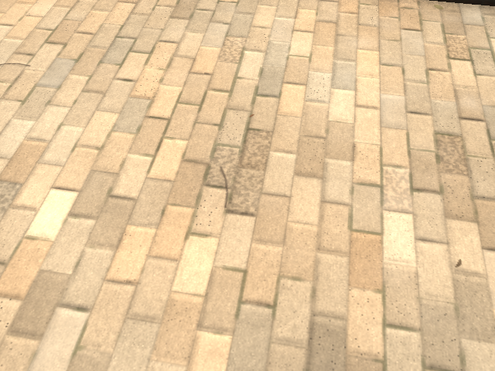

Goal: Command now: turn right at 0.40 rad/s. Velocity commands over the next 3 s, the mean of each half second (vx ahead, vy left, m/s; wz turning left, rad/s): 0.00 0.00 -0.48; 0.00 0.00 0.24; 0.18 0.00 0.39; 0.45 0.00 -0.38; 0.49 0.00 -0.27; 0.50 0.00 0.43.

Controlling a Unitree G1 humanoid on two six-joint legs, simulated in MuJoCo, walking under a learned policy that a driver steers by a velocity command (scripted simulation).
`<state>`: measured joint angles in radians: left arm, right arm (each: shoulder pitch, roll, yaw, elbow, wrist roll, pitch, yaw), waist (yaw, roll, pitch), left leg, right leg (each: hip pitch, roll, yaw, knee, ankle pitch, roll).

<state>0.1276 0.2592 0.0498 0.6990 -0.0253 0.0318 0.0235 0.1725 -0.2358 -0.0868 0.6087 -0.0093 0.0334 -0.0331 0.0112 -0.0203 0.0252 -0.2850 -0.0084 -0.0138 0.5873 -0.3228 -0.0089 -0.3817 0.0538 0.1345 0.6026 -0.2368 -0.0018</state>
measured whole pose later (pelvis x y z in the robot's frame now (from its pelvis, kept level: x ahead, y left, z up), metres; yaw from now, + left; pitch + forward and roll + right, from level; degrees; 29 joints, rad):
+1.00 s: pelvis -0.05 -0.03 +0.00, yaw -5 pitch +2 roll -1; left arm 0.19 0.23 0.09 0.62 0.01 -0.01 0.04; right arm 0.15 -0.29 -0.08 0.66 0.02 0.05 -0.03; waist 0.01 0.02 0.04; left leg -0.49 0.02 -0.04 1.02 -0.53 -0.04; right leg -0.32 -0.01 -0.12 0.57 -0.28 -0.04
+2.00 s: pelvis +0.25 -0.04 +0.02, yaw -8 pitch +3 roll +1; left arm 0.36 0.28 0.04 0.75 -0.02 -0.04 0.01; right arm 0.13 -0.29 -0.04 0.62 -0.02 -0.10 0.01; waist 0.06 0.03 0.03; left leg -0.67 0.06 -0.06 0.81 -0.08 -0.07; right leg -0.14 0.08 0.12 0.31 -0.22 -0.08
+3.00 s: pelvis +0.77 -0.16 +0.01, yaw +0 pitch +1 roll -2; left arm 0.34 0.29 0.07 0.82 0.00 -0.09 0.00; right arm 0.15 -0.31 -0.06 0.65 0.02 -0.02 0.02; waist 0.08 0.05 0.03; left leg -0.69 0.10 -0.05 0.83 -0.05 -0.01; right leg -0.01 0.01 -0.17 0.25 -0.25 -0.01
